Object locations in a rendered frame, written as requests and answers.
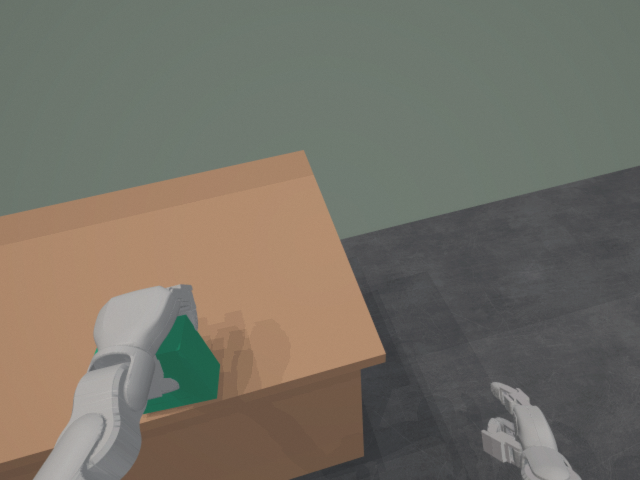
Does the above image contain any table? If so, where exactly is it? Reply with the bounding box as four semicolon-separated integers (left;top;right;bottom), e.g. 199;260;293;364
0;150;386;480

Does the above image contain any right robot forearm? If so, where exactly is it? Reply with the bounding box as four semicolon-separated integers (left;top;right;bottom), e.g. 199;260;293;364
520;446;582;480

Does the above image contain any left robot hand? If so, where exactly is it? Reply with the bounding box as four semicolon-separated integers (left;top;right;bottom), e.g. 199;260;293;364
93;284;198;400

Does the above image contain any right robot hand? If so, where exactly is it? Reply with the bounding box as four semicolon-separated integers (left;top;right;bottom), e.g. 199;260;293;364
481;382;558;468

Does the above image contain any sponge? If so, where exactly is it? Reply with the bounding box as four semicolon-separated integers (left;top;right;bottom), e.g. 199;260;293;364
94;315;220;414

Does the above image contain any left robot forearm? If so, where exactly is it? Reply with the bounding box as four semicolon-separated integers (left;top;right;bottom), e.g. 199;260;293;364
33;345;155;480

